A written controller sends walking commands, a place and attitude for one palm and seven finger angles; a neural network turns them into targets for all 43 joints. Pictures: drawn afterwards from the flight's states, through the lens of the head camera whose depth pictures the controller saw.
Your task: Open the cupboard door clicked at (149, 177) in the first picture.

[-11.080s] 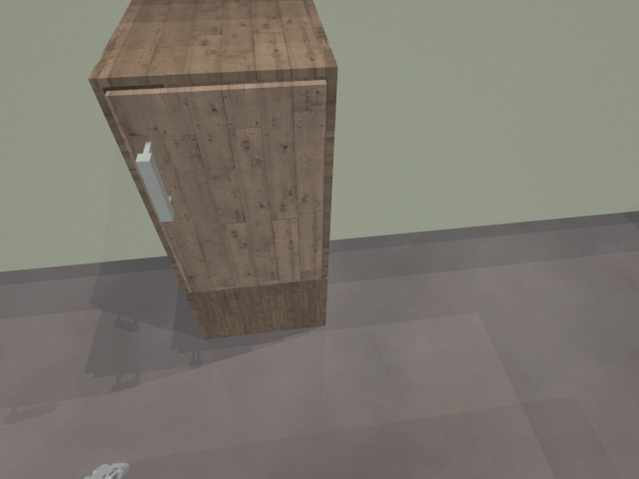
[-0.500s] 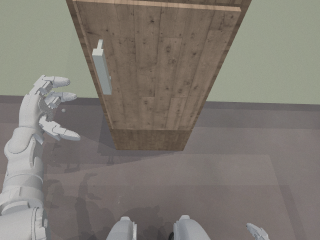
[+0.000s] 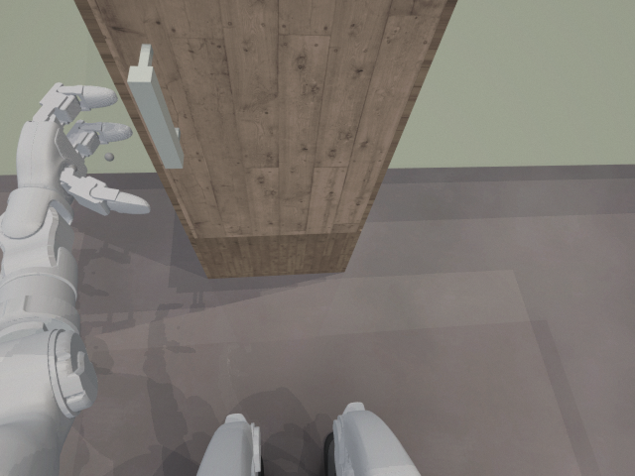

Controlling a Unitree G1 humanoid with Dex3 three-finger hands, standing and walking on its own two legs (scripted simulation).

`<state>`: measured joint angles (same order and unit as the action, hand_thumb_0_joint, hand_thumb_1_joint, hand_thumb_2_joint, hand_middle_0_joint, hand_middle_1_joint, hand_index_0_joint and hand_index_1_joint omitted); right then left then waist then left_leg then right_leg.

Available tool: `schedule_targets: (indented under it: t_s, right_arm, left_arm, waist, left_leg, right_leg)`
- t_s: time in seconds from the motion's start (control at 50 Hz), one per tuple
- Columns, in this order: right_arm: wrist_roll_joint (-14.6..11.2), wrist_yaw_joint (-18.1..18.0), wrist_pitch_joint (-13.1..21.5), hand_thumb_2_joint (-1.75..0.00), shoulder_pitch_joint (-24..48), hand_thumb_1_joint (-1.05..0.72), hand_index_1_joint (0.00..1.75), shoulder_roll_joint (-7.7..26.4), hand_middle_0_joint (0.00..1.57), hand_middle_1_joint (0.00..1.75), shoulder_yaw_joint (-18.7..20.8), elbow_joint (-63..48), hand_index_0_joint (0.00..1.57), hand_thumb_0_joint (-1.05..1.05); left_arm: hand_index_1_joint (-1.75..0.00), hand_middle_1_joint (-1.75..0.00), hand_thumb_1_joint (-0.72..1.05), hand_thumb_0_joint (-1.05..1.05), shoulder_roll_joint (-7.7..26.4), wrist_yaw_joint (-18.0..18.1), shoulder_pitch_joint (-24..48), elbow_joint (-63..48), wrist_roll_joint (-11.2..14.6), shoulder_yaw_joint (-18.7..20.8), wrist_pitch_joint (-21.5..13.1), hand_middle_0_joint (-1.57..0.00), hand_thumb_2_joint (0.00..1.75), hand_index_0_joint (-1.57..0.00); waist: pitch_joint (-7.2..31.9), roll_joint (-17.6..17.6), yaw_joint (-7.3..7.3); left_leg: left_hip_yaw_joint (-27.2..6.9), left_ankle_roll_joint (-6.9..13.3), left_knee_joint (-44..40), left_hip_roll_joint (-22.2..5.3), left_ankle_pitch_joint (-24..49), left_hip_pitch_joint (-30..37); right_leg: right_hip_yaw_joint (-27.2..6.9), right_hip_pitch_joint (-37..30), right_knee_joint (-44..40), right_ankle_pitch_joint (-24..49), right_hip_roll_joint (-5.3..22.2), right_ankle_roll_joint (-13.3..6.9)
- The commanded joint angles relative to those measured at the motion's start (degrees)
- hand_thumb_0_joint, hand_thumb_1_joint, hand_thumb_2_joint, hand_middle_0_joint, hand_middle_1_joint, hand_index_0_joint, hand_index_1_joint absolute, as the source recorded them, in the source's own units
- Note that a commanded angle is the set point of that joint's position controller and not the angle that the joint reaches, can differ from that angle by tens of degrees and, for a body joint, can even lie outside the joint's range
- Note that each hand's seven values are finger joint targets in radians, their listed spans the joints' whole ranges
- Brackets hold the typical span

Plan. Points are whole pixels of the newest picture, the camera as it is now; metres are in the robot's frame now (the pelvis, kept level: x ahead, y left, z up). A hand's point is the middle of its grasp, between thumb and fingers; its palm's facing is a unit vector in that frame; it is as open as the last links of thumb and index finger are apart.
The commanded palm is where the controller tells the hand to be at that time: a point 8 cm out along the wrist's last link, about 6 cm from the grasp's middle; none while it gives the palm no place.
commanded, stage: move the hooked fingers beside the handle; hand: left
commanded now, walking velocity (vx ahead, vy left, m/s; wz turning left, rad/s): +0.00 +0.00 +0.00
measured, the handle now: (161, 111) +0.56 +0.17 +0.06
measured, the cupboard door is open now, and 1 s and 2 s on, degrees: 0 0 0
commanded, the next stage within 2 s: slide the fingers in behind the handle in 1.06 s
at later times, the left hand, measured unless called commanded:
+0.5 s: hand (117, 135) +0.52 +0.22 +0.06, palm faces +0.00 -1.00 -0.02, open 13.7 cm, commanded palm +0.50 +0.26 +0.06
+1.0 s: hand (116, 136) +0.52 +0.22 +0.05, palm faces +0.00 -1.00 -0.01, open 14.0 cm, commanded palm +0.51 +0.26 +0.06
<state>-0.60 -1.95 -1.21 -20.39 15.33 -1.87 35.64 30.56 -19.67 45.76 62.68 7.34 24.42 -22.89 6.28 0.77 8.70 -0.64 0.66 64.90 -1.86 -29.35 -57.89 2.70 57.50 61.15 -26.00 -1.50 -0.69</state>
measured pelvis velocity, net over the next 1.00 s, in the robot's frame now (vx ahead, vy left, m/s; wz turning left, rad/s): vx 0.00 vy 0.01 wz -0.01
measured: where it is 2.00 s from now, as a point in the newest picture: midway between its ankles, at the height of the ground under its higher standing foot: outside the picture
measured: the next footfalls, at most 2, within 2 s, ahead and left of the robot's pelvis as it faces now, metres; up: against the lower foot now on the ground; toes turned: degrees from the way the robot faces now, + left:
none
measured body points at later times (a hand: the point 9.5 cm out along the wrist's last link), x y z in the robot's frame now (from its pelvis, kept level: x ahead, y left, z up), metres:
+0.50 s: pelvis +0.00 +0.00 -0.01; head +0.15 +0.03 +0.42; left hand +0.51 +0.27 +0.06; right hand -0.01 -0.26 -0.11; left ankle +0.01 +0.11 -0.65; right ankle +0.03 -0.12 -0.65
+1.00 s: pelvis +0.00 +0.01 -0.01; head +0.16 +0.04 +0.42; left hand +0.52 +0.28 +0.06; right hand +0.01 -0.25 -0.11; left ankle +0.01 +0.11 -0.65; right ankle +0.03 -0.12 -0.65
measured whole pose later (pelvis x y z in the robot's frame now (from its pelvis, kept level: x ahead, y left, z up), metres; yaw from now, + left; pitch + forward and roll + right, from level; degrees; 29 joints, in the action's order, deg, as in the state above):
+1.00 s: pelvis +0.00 +0.01 -0.01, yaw -1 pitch +25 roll -4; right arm 0.7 -0.4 -4.8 -21.8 15.2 -2.9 34.5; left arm 33.3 -17.8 53.0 67.6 5.1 24.4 -22.5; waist 6.3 1.2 10.8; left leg -1.1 1.5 66.9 -2.1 -30.3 -61.9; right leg 3.0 60.5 61.2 -25.9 -1.8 0.2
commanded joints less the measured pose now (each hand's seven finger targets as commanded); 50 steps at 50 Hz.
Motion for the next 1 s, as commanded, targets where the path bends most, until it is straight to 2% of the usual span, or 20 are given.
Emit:
schedule_targets:
  t_s: [0.0,0.08,0.14,0.2,0.26,0.34,0.4,0.48,0.52,0.56,0.58,0.64,0.66,0.72,0.82,0.84,0.86,0.88,0.92,0.98]
  right_arm:
    - [0.4,-0.5,0.5,-0.9,-8.9,-0.9,0.3,10.3,0.2,0.3,3.6,-3.2,0.2,0.0]
    - [0.5,-0.4,-0.2,-0.9,-9.9,-0.9,0.3,10.7,0.2,0.3,3.3,-2.8,0.2,0.0]
    - [0.9,-0.4,-0.7,-0.9,-10.9,-0.9,0.3,11.0,0.2,0.3,3.2,-3.0,0.2,0.0]
    - [1.1,-0.2,-0.9,-0.9,-11.5,-0.9,0.3,10.8,0.2,0.3,2.9,-2.9,0.2,0.0]
    - [1.2,-0.1,-1.2,-0.9,-12.0,-0.9,0.3,11.2,0.2,0.3,2.8,-2.8,0.2,0.0]
    - [1.2,0.1,-1.8,-0.9,-12.4,-0.9,0.3,11.2,0.2,0.3,2.8,-3.4,0.2,0.0]
    - [1.2,0.5,-2.0,-0.9,-12.3,-0.9,0.3,10.8,0.2,0.3,3.1,-3.4,0.2,0.0]
    - [1.2,0.5,-2.3,-0.9,-12.3,-0.9,0.3,11.2,0.2,0.3,3.1,-3.1,0.2,0.0]
    - [1.3,0.5,-2.3,-0.9,-12.4,-0.9,0.3,11.1,0.2,0.3,3.1,-2.9,0.2,0.0]
    - [1.3,0.6,-2.4,-0.9,-12.4,-0.9,0.3,11.2,0.2,0.3,3.0,-2.8,0.2,0.0]
    - [1.3,0.7,-2.4,-0.9,-12.2,-0.9,0.3,11.0,0.2,0.3,3.0,-3.0,0.2,0.0]
    - [1.4,0.7,-2.6,-0.9,-12.1,-0.9,0.3,11.1,0.2,0.3,2.9,-3.2,0.2,0.0]
    - [1.4,0.6,-2.7,-0.9,-12.0,-0.9,0.3,11.3,0.2,0.3,2.9,-3.3,0.2,0.0]
    - [1.3,0.7,-2.7,-0.9,-11.8,-0.9,0.3,11.1,0.2,0.3,2.9,-3.6,0.2,0.0]
    - [1.3,0.8,-2.9,-0.9,-11.7,-0.9,0.3,11.1,0.2,0.3,2.9,-3.6,0.2,0.0]
    - [1.3,0.8,-2.9,-0.9,-11.7,-0.9,0.3,11.2,0.2,0.3,3.0,-3.4,0.2,0.0]
    - [1.4,0.8,-3.0,-0.9,-11.9,-0.9,0.3,11.3,0.2,0.3,3.0,-3.3,0.2,0.0]
    - [1.4,0.9,-2.9,-0.9,-11.7,-0.9,0.3,11.1,0.2,0.3,3.0,-3.2,0.2,0.0]
    - [1.5,0.8,-3.1,-0.9,-12.0,-0.9,0.3,11.3,0.2,0.3,3.2,-3.2,0.2,0.0]
    - [1.5,0.9,-3.0,-0.9,-11.9,-0.9,0.3,11.1,0.2,0.3,3.2,-3.1,0.2,0.0]
  left_arm:
    - [-1.2,-1.2,-0.5,0.0,15.7,0.5,25.8,-10.9,1.3,2.1,-4.4,-0.3,0.3,-0.3]
    - [-1.2,-1.2,-0.5,0.0,16.6,0.6,28.1,-6.8,0.1,1.5,-3.0,-0.3,0.3,-0.3]
    - [-1.2,-1.2,-0.5,0.0,20.0,1.2,29.4,-7.2,-0.5,3.8,-3.1,-0.3,0.3,-0.3]
    - [-1.2,-1.2,-0.5,0.0,19.7,1.6,32.5,-6.4,-0.9,3.0,-3.3,-0.3,0.3,-0.3]
    - [-1.2,-1.2,-0.5,0.0,22.0,1.9,33.3,-4.8,-1.8,4.0,-3.1,-0.3,0.3,-0.3]
    - [-1.2,-1.2,-0.5,0.0,22.5,0.9,30.4,-5.2,-1.5,4.7,-2.8,-0.3,0.3,-0.3]
    - [-1.2,-1.2,-0.5,0.0,16.8,0.2,30.8,-7.4,-0.7,1.1,-2.8,-0.3,0.3,-0.3]
    - [-1.2,-1.2,-0.5,0.0,18.6,0.9,32.2,-7.5,-0.5,2.5,-2.7,-0.3,0.3,-0.3]
    - [-1.2,-1.2,-0.5,0.0,18.4,1.6,33.0,-7.9,-0.8,2.4,-3.1,-0.3,0.3,-0.3]
    - [-1.2,-1.2,-0.5,0.0,19.5,2.2,32.4,-6.8,-1.4,3.0,-3.1,-0.3,0.3,-0.3]
    - [-1.2,-1.2,-0.5,0.0,17.9,2.4,32.8,-7.5,-1.6,1.7,-3.2,-0.3,0.3,-0.3]
    - [-1.2,-1.2,-0.5,0.0,18.6,2.6,31.5,-6.2,-1.6,2.5,-3.3,-0.3,0.3,-0.3]
    - [-1.2,-1.2,-0.5,0.0,20.3,2.7,31.2,-6.3,-1.7,3.6,-3.3,-0.3,0.3,-0.3]
    - [-1.2,-1.2,-0.5,0.0,18.8,2.1,31.2,-7.2,-1.5,2.5,-3.7,-0.3,0.3,-0.3]
    - [-1.2,-1.2,-0.5,0.0,17.6,1.7,30.2,-6.6,-1.2,1.8,-3.7,-0.3,0.3,-0.3]
    - [-1.2,-1.2,-0.5,0.0,16.4,1.6,31.1,-6.5,-1.0,0.9,-3.5,-0.3,0.3,-0.3]
    - [-1.2,-1.2,-0.5,0.0,17.1,1.7,30.9,-6.6,-1.1,1.4,-3.4,-0.3,0.3,-0.3]
    - [-1.2,-1.2,-0.5,0.0,15.6,1.7,31.6,-6.2,-1.0,0.3,-3.2,-0.3,0.3,-0.3]
    - [-1.2,-1.2,-0.5,0.0,16.6,1.9,31.7,-7.4,-1.0,1.3,-3.6,-0.3,0.3,-0.3]
    - [-1.2,-1.2,-0.5,0.0,15.7,2.4,32.6,-7.7,-1.0,0.7,-3.7,-0.3,0.3,-0.3]
  waist:
    - [29.0,7.0,0.53]
    - [26.5,6.8,1.67]
    - [29.4,7.7,1.4]
    - [28.5,8.0,2.73]
    - [28.3,8.0,3.01]
    - [31.3,9.0,1.84]
    - [30.9,11.6,2.51]
    - [29.6,9.2,2.7]
    - [30.5,9.8,2.89]
    - [28.6,8.9,2.73]
    - [28.7,10.0,3.11]
    - [28.0,9.5,2.8]
    - [27.9,9.1,2.5]
    - [29.7,10.3,2.35]
    - [29.1,10.7,2.26]
    - [28.3,9.7,3.12]
    - [28.6,10.5,2.63]
    - [27.5,10.6,3.1]
    - [29.2,10.8,2.62]
    - [29.4,9.9,3.24]
  left_leg:
    - [-2.3,1.1,-6.1,0.5,24.3,18.4]
    - [-2.1,1.3,-6.0,0.5,21.1,15.4]
    - [-2.2,1.3,-5.4,0.4,23.5,16.4]
    - [-2.2,1.5,-4.7,0.3,23.2,15.3]
    - [-2.1,1.6,-4.4,0.3,22.2,14.0]
    - [-2.0,1.5,-4.5,0.3,23.8,15.3]
    - [-2.7,1.1,-4.7,-0.1,26.1,20.0]
    - [-3.0,1.2,-5.2,-0.1,23.6,18.4]
    - [-3.0,1.1,-5.0,-0.1,24.4,19.4]
    - [-3.1,1.1,-5.2,-0.1,23.4,18.2]
    - [-3.0,1.1,-5.2,0.0,23.5,18.8]
    - [-3.1,1.0,-5.3,-0.1,23.8,18.8]
    - [-3.1,1.0,-5.3,-0.1,23.7,18.3]
    - [-3.0,0.9,-5.2,-0.1,24.9,19.8]
    - [-3.4,0.6,-5.3,-0.2,26.0,21.0]
    - [-3.6,0.7,-5.2,-0.3,25.9,20.8]
    - [-3.8,0.5,-5.1,-0.4,26.1,20.9]
    - [-3.9,0.6,-5.2,-0.3,25.8,20.8]
    - [-4.1,0.4,-5.0,-0.5,27.4,22.4]
    - [-4.1,0.6,-4.8,-0.4,26.8,21.6]
  right_leg:
    - [-1.8,-13.0,-5.8,18.5,-0.6,-0.3]
    - [-2.0,-11.9,-6.3,16.6,-0.6,0.0]
    - [-1.9,-12.5,-5.7,18.4,-0.8,-0.1]
    - [-2.0,-11.6,-5.6,18.3,-0.9,0.0]
    - [-2.2,-11.4,-5.8,17.7,-0.9,0.1]
    - [-2.1,-13.0,-5.5,19.0,-1.0,0.0]
    - [-1.1,-9.0,-5.5,18.6,-1.3,-0.4]
    - [-1.1,-9.5,-6.1,16.8,-1.4,-0.2]
    - [-1.1,-8.8,-5.8,17.0,-1.4,-0.2]
    - [-0.9,-8.7,-5.8,16.1,-1.4,-0.2]
    - [-1.0,-8.1,-6.0,16.0,-1.4,-0.2]
    - [-0.8,-8.0,-5.9,16.0,-1.4,-0.3]
    - [-0.9,-8.6,-5.9,16.2,-1.4,-0.3]
    - [-0.9,-8.9,-5.6,17.1,-1.5,-0.4]
    - [-0.4,-7.6,-5.5,16.8,-1.5,-0.5]
    - [-0.3,-6.8,-5.7,16.6,-1.5,-0.4]
    - [-0.2,-6.5,-5.3,16.4,-1.5,-0.5]
    - [-0.1,-5.9,-5.5,16.0,-1.5,-0.5]
    - [0.0,-5.7,-5.2,16.5,-1.6,-0.6]
    - [-0.1,-5.9,-5.2,16.5,-1.6,-0.4]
